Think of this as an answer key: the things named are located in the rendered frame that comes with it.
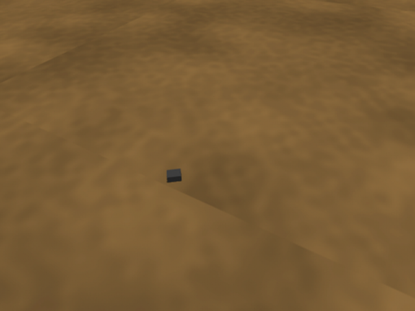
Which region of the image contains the small box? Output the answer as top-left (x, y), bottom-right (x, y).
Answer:
top-left (167, 168), bottom-right (182, 182)

